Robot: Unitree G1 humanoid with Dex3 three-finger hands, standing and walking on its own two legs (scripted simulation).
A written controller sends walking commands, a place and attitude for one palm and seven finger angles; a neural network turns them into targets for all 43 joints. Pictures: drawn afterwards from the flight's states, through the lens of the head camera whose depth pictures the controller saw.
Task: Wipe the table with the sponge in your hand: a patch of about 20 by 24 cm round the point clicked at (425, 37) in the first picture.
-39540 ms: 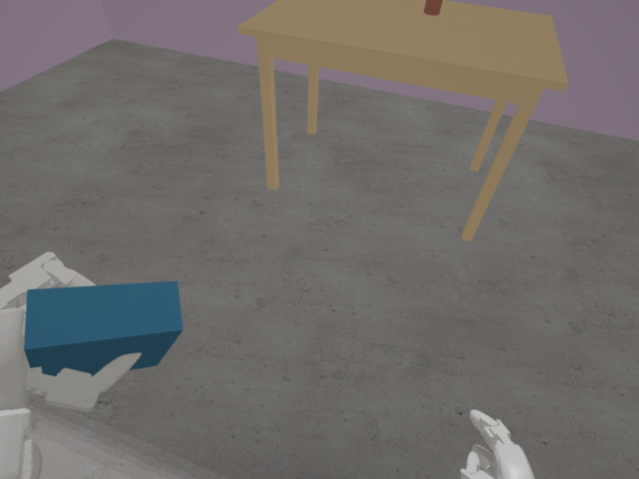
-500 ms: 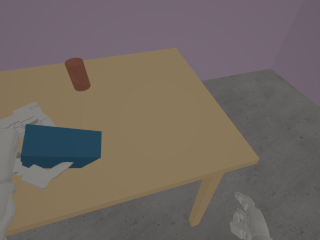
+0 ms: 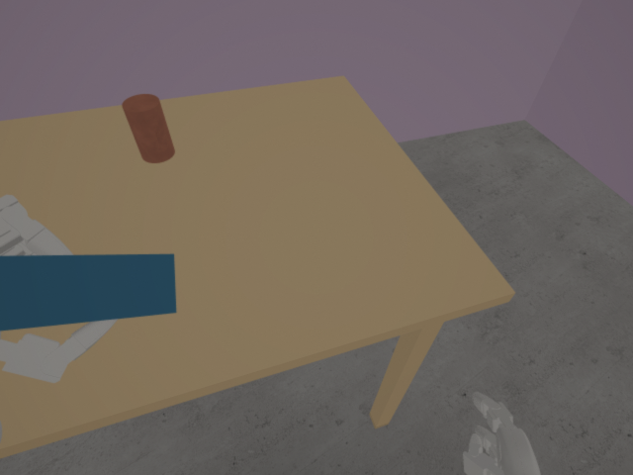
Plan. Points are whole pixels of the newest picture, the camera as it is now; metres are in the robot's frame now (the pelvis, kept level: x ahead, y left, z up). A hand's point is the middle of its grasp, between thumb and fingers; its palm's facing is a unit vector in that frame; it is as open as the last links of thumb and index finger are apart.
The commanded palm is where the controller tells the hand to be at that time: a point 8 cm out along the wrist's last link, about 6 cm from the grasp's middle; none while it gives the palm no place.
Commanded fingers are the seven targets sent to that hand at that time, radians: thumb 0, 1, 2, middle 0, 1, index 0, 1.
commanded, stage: step back with the hand held close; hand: left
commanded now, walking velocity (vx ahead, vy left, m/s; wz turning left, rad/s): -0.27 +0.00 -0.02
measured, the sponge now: (107, 292) +0.23 +0.21 +0.19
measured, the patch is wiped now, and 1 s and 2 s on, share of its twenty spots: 1.00 1.00 1.00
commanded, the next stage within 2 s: stop stepping back and stand still in 0.76 s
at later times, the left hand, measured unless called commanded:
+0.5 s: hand (56, 347) +0.17 +0.21 +0.22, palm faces +0.35 -0.85 -0.41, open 8.8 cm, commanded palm +0.11 +0.27 +0.23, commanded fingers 0.00 0.10 1.30 -1.20 -1.60 -1.20 -1.60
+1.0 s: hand out of the picture +0.01 +0.18 +0.22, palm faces +0.39 -0.82 -0.42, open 8.8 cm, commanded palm -0.05 +0.24 +0.23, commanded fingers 0.00 0.10 1.30 -1.20 -1.60 -1.20 -1.60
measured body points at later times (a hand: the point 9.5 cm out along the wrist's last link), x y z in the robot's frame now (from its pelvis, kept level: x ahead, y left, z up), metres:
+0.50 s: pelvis -0.06 -0.01 +0.00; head -0.03 +0.00 +0.45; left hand +0.14 +0.25 +0.24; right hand +0.12 -0.23 -0.08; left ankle +0.01 +0.09 -0.69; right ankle -0.02 -0.14 -0.72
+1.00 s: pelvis -0.21 -0.05 -0.01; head -0.18 -0.05 +0.44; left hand -0.02 +0.22 +0.24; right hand -0.04 -0.27 -0.10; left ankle -0.17 +0.10 -0.67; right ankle -0.12 -0.15 -0.72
